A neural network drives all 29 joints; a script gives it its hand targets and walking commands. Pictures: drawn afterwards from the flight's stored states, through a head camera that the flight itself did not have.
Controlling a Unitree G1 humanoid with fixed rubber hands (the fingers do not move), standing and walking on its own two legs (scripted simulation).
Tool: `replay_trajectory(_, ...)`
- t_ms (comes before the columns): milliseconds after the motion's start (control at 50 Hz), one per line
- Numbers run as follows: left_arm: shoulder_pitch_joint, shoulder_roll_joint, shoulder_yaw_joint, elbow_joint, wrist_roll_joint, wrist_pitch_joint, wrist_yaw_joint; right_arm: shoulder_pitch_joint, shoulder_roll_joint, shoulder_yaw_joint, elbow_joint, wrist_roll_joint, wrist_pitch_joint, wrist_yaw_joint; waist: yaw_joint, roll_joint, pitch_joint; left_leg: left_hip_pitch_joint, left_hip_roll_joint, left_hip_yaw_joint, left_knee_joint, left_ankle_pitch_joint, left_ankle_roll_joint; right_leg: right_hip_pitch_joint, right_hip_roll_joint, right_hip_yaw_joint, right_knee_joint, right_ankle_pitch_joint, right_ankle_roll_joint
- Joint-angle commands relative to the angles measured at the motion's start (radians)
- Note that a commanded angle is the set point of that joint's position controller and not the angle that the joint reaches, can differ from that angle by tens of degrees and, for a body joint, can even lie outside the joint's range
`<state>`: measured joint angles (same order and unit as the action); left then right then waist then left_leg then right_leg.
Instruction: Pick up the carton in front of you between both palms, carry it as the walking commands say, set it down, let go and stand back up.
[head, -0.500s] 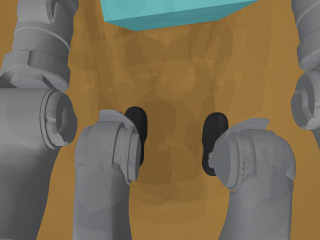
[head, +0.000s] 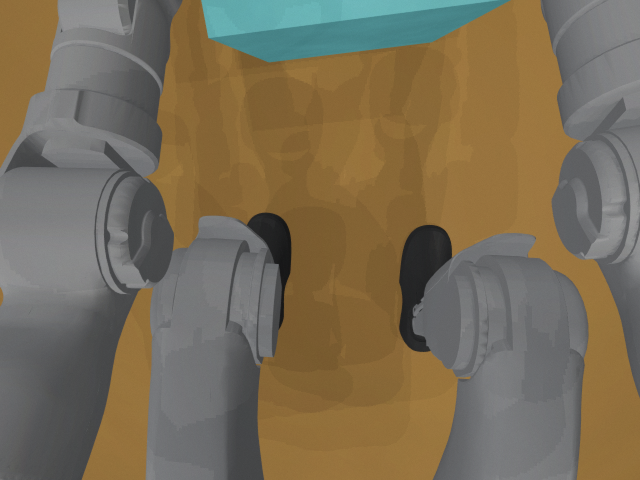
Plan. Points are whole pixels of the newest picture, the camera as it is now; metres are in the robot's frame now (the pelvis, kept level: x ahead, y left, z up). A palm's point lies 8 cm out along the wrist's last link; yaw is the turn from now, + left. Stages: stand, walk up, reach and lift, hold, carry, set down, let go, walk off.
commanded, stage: reach and lift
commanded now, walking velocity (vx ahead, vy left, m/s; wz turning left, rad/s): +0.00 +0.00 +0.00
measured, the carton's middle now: out of the picture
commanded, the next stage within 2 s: none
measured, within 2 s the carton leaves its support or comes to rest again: leaves its support in 0.34 s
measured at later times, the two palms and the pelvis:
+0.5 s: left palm out of the picture +0.54 +0.18 -0.09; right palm out of the picture +0.57 -0.12 -0.10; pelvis +0.00 +0.00 +0.02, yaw -1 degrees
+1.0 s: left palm out of the picture +0.50 +0.17 +0.07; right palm out of the picture +0.51 -0.13 +0.07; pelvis +0.00 +0.00 +0.13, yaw -1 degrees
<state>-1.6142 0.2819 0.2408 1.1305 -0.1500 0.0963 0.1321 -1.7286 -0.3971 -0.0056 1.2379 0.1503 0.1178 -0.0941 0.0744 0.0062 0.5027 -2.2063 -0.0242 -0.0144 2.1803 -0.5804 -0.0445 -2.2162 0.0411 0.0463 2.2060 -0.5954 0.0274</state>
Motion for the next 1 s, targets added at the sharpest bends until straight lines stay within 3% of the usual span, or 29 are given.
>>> replay_trajectory(0, -0.484, -0.54, -0.132, -0.139, 0.028, 0.035, -0.177, -0.438, 0.611, 0.086, -0.123, -0.019, 0.021, 0.174, 0.046, -0.097, -1.146, 0.53, -0.064, 0.097, -0.137, 0.278, 0.002, 0.589, 0.068, -0.07, -0.136, 0.246, -0.018)
replay_trajectory(20, -0.5, -0.654, -0.144, -0.149, 0.041, 0.054, -0.22, -0.419, 0.733, 0.079, -0.122, -0.031, 0.037, 0.215, 0.046, -0.1, -1.116, 0.51, -0.071, 0.099, -0.131, 0.259, 0.005, 0.574, 0.073, -0.074, -0.128, 0.236, -0.021)
replay_trajectory(80, -0.501, -0.8, -0.161, -0.206, 0.056, 0.1, -0.3, -0.366, 0.908, 0.053, -0.156, -0.043, 0.073, 0.288, 0.051, -0.095, -1.068, 0.466, -0.074, 0.11, -0.121, 0.233, 0.021, 0.517, 0.078, -0.086, -0.123, 0.207, -0.031)
replay_trajectory(140, -0.492, -0.851, -0.194, -0.252, 0.034, 0.131, -0.341, -0.346, 0.97, 0.062, -0.2, -0.034, 0.096, 0.309, 0.051, -0.093, -1.094, 0.471, -0.07, 0.107, -0.111, 0.256, 0.034, 0.496, 0.081, -0.096, -0.113, 0.219, -0.038)
replay_trajectory(220, -0.514, -0.952, -0.271, -0.337, -0.04, 0.142, -0.349, -0.387, 1.063, 0.115, -0.301, 0.02, 0.104, 0.306, 0.042, -0.089, -1.316, 0.57, -0.075, 0.103, -0.094, 0.399, 0.033, 0.589, 0.088, -0.101, -0.098, 0.351, -0.045)
replay_trajectory(340, -0.573, -1.078, -0.397, -0.646, -0.125, 0.178, -0.32, -0.482, 1.224, 0.23, -0.661, 0.079, 0.129, 0.257, 0.042, -0.091, -2.115, 0.86, -0.1, 0.117, -0.117, 0.744, 0.018, 0.902, 0.109, -0.111, -0.113, 0.691, -0.032)
replay_trajectory(400, -0.573, -1.112, -0.425, -0.722, -0.093, 0.209, -0.299, -0.48, 1.264, 0.261, -0.768, 0.055, 0.163, 0.225, 0.029, -0.097, -2.347, 0.865, -0.116, 0.136, -0.162, 0.7, 0.013, 1.0, 0.124, -0.115, -0.16, 0.703, -0.016)
replay_trajectory(440, -0.523, -1.135, -0.426, -0.703, -0.06, 0.233, -0.295, -0.413, 1.278, 0.261, -0.728, 0.03, 0.191, 0.225, 0.034, -0.087, -2.274, 0.857, -0.12, 0.134, -0.207, 0.634, 0.011, 0.953, 0.129, -0.123, -0.21, 0.625, -0.009)
replay_trajectory(480, -0.449, -1.158, -0.401, -0.632, -0.02, 0.255, -0.304, -0.317, 1.297, 0.221, -0.623, -0.017, 0.214, 0.237, 0.03, -0.073, -2.055, 0.769, -0.125, 0.137, -0.26, 0.543, 0.003, 0.877, 0.128, -0.119, -0.264, 0.542, -0.007)
replay_trajectory(560, -0.342, -1.188, -0.246, -0.445, 0.124, 0.271, -0.333, -0.178, 1.332, 0.028, -0.414, -0.153, 0.231, 0.262, 0.014, -0.076, -1.569, 0.566, -0.123, 0.133, -0.368, 0.273, 0.008, 0.602, 0.127, -0.13, -0.393, 0.255, -0.007)
replay_trajectory(660, -0.302, -1.188, -0.107, -0.351, 0.24, 0.279, -0.345, -0.15, 1.314, -0.134, -0.317, -0.268, 0.238, 0.285, 0.011, -0.057, -1.443, 0.561, -0.126, 0.118, -0.487, 0.142, 0.023, 0.538, 0.132, -0.127, -0.501, 0.124, -0.023)
replay_trajectory(780, -0.312, -1.231, -0.126, -0.388, 0.246, 0.291, -0.349, -0.167, 1.331, -0.135, -0.361, -0.279, 0.247, 0.298, -0.005, -0.036, -1.591, 0.676, -0.131, 0.115, -0.566, 0.157, 0.019, 0.636, 0.137, -0.135, -0.578, 0.136, -0.023)
replay_trajectory(980, -0.196, -1.367, -0.33, -0.534, 0.15, 0.339, -0.371, -0.071, 1.482, 0.073, -0.548, -0.178, 0.299, 0.322, -0.017, -0.028, -1.878, 0.932, -0.139, 0.113, -0.659, 0.352, 0.006, 0.9, 0.145, -0.131, -0.676, 0.324, -0.008)
